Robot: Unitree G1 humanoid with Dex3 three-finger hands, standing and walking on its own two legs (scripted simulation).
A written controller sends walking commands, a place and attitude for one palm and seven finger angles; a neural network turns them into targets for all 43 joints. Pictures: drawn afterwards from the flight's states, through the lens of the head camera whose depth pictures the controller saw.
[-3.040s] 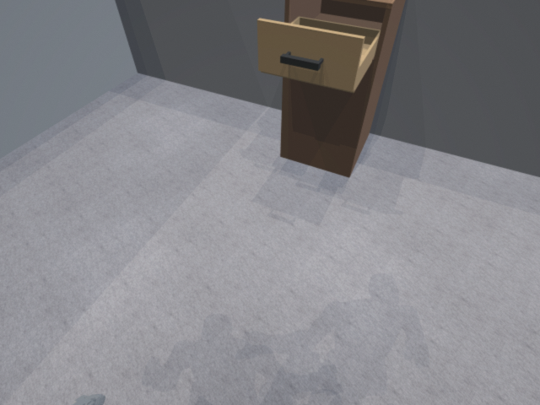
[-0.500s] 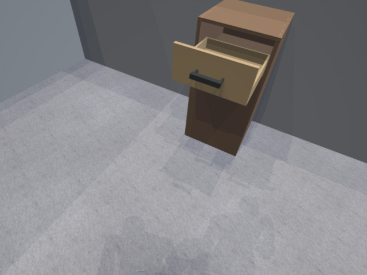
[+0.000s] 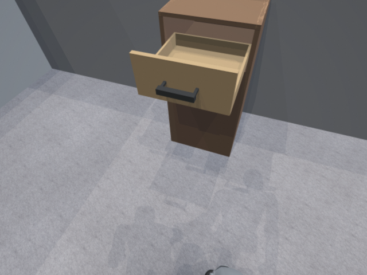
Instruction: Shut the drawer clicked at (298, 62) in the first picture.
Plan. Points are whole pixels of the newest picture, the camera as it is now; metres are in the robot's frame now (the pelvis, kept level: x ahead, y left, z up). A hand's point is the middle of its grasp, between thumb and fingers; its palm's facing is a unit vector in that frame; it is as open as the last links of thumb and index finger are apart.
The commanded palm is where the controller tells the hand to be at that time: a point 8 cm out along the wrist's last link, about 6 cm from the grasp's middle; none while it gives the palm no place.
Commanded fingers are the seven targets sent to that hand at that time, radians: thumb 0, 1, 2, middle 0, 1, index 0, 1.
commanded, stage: turn to face it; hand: left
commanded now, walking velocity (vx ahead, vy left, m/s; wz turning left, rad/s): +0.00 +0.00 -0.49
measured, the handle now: (177, 90) +0.68 +0.05 -0.01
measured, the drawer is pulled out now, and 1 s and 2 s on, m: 0.30 0.30 0.30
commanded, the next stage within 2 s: take the last steps up to it in 0.60 s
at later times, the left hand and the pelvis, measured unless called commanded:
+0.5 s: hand out of the picture +0.13 +0.17 -0.16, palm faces -0.06 -0.98 -0.21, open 7.4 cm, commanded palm none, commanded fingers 0.00 0.90 0.90 -0.20 -0.30 -0.20 -0.30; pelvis +0.04 -0.01 +0.01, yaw -10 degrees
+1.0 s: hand out of the picture +0.12 +0.12 -0.15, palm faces -0.21 -0.96 -0.21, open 7.4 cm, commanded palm none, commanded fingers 0.00 0.90 0.90 -0.20 -0.30 -0.20 -0.30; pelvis +0.05 -0.04 +0.01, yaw -15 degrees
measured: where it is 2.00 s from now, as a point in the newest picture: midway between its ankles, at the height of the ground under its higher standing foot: (207, 254)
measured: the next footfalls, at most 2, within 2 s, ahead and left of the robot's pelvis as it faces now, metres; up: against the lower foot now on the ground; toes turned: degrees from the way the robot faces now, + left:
right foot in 0.02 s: +0.16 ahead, -0.09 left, +0.00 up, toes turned -7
left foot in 0.52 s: +0.09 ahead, +0.11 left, +0.00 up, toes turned -8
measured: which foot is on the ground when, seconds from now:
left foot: down 0.00-0.00, up 0.02-0.50, down 0.52-0.84, up 0.86-1.00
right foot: up 0.00-0.00, down 0.02-0.52, up 0.54-0.82, down 0.84-1.00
